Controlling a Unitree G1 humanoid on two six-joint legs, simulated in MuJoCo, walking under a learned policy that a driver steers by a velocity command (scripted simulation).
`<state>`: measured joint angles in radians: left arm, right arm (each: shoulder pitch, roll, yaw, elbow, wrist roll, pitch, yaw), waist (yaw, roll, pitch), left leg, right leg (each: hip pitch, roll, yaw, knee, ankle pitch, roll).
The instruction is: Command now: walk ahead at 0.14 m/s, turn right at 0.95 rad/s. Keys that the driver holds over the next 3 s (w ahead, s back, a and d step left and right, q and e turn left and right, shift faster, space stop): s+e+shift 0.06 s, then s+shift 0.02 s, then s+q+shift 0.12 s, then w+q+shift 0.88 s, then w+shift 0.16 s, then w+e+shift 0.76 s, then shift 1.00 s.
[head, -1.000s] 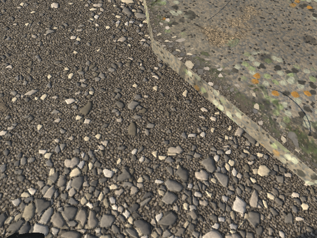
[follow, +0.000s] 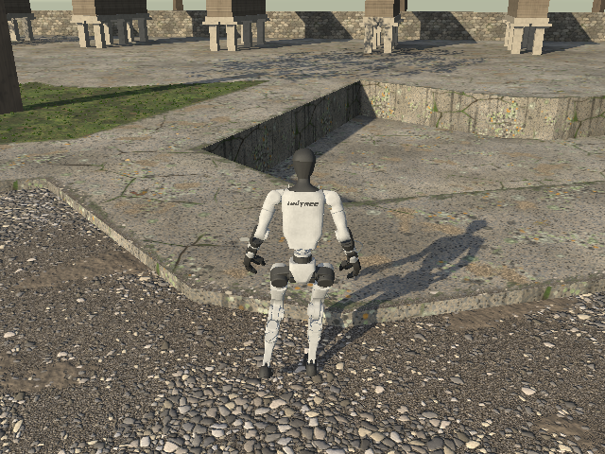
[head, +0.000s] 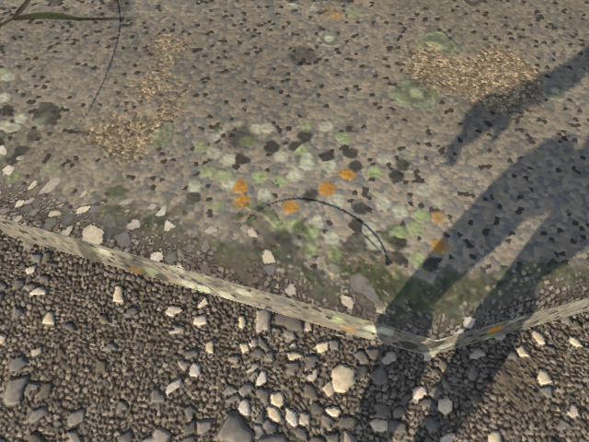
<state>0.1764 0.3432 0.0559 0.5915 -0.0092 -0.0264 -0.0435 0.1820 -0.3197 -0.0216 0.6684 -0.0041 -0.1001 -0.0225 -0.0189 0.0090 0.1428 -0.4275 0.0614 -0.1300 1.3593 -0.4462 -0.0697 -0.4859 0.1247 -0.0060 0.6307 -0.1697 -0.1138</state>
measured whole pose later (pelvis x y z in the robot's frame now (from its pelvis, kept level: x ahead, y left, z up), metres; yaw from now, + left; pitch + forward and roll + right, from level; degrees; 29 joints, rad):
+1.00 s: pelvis +0.66 +0.19 +0.01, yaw +30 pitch +6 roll -1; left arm -0.07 0.10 -0.13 0.36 0.04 -0.16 -0.01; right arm 0.60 -0.19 -0.02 0.83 0.07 -0.02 -0.04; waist -0.07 0.02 -0.01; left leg 0.06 -0.04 -0.33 0.29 -0.41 0.08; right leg -1.02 -0.06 -0.03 1.25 -0.37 0.01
